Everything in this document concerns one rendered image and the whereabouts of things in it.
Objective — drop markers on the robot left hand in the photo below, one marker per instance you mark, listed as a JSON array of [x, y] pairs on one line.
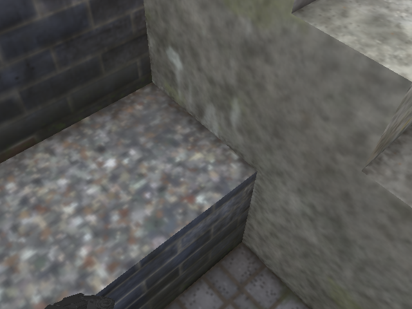
[[81, 301]]

